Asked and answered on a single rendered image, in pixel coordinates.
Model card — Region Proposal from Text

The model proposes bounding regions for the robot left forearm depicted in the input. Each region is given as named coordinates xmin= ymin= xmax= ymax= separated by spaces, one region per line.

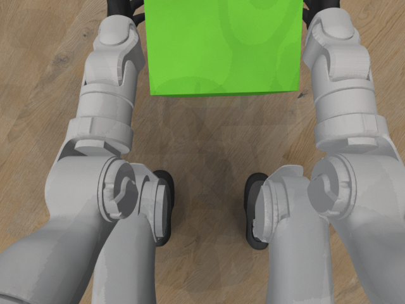
xmin=45 ymin=15 xmax=146 ymax=200

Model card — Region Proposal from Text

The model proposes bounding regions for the left robot foot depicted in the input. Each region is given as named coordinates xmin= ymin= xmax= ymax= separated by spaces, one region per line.
xmin=153 ymin=170 xmax=175 ymax=247

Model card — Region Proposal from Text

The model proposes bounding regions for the robot left upper arm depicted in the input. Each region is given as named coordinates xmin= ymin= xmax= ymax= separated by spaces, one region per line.
xmin=0 ymin=156 xmax=139 ymax=304

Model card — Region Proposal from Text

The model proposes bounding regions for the robot right upper arm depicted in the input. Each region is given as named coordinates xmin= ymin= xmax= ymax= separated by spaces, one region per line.
xmin=307 ymin=153 xmax=405 ymax=304

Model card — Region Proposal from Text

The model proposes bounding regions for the right robot foot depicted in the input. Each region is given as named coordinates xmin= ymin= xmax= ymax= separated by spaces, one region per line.
xmin=244 ymin=173 xmax=269 ymax=250

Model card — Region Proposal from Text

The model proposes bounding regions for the left robot hand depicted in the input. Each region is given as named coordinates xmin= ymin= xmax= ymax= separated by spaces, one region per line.
xmin=107 ymin=0 xmax=145 ymax=27

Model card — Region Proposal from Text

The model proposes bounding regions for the robot right forearm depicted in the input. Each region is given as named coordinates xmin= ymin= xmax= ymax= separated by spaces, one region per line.
xmin=302 ymin=8 xmax=405 ymax=168

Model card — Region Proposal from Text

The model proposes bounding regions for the robot foot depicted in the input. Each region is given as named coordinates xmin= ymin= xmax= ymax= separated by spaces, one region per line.
xmin=244 ymin=173 xmax=269 ymax=250
xmin=153 ymin=170 xmax=175 ymax=247

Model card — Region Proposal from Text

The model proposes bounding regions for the right robot hand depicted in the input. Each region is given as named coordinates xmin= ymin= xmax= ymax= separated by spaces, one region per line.
xmin=302 ymin=0 xmax=340 ymax=30

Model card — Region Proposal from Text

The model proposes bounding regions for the carton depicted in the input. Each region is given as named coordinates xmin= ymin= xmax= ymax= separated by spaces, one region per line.
xmin=144 ymin=0 xmax=303 ymax=98

